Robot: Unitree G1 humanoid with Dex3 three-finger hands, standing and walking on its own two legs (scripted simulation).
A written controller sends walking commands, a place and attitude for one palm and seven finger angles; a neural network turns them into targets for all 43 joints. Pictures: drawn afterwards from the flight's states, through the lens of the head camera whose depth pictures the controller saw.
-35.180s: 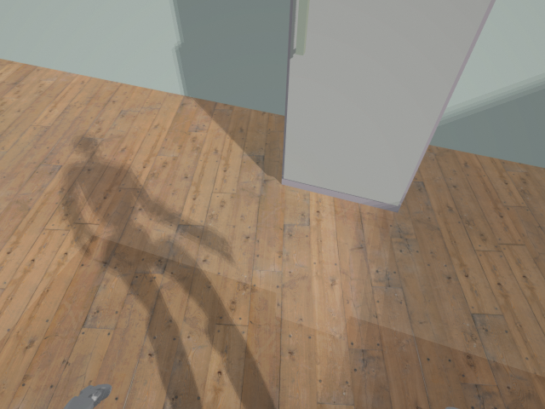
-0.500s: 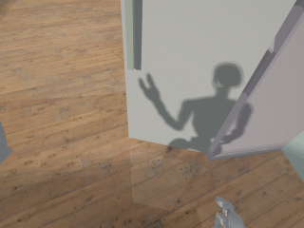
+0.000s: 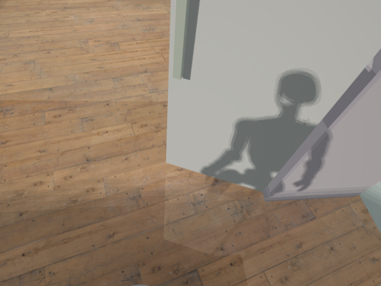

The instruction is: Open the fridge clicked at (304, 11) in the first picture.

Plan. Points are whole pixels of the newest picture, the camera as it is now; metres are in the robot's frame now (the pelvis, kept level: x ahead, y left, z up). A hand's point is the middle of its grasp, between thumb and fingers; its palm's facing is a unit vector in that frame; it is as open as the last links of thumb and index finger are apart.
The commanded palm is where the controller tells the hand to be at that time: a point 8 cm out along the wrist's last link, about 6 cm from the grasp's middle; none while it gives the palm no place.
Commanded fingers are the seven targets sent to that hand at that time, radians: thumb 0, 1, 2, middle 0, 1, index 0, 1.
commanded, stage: let the arm hang, fingers relaxed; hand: left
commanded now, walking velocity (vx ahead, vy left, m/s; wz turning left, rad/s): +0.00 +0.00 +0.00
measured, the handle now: (184, 17) +0.75 +0.08 +0.16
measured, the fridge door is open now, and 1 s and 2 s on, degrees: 68 68 68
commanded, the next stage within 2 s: look to check the result in 0.70 s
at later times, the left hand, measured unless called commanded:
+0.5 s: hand out of the picture +0.07 +0.26 -0.14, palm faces -0.05 -0.94 -0.33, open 7.4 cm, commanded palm none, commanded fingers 0.00 0.90 0.90 -0.20 -0.30 -0.20 -0.30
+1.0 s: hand out of the picture +0.04 +0.25 -0.16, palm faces -0.05 -0.96 -0.28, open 7.4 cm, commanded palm none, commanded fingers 0.00 0.90 0.90 -0.20 -0.30 -0.20 -0.30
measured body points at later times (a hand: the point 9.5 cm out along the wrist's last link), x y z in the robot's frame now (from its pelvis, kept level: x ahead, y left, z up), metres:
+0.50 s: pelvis -0.01 +0.02 +0.01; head -0.01 +0.01 +0.46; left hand +0.07 +0.31 -0.12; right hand +0.03 -0.24 -0.14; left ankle +0.02 +0.13 -0.73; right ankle -0.02 -0.09 -0.73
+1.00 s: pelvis -0.01 +0.02 +0.01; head +0.01 +0.02 +0.46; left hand +0.04 +0.30 -0.13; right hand +0.02 -0.25 -0.13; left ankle +0.02 +0.13 -0.73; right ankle -0.02 -0.09 -0.73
